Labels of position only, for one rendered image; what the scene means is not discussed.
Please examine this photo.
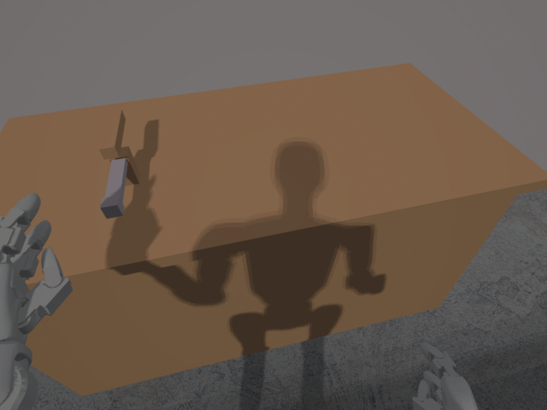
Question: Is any tap lever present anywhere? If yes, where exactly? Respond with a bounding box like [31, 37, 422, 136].
[100, 158, 128, 219]

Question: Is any robot right hand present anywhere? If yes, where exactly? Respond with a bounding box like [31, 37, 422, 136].
[412, 342, 478, 410]

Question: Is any counter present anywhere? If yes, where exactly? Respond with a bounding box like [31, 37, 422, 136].
[0, 63, 547, 396]

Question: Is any robot left hand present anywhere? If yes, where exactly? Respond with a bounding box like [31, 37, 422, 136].
[0, 193, 73, 345]

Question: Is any left robot forearm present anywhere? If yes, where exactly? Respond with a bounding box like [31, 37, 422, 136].
[0, 341, 38, 410]

